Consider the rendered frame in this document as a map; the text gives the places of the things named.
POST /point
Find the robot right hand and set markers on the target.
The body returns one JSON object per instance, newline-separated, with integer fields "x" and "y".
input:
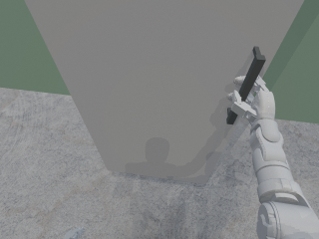
{"x": 260, "y": 107}

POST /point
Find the right robot upper arm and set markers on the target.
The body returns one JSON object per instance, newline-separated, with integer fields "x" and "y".
{"x": 277, "y": 220}

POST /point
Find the robot left hand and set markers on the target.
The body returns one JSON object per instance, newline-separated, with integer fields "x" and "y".
{"x": 75, "y": 234}

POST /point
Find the fridge door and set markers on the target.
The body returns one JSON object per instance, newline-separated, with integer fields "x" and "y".
{"x": 150, "y": 78}

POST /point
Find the handle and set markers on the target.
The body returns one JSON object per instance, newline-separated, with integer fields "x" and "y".
{"x": 248, "y": 82}

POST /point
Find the robot right forearm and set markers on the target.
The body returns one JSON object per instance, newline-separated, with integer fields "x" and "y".
{"x": 274, "y": 176}

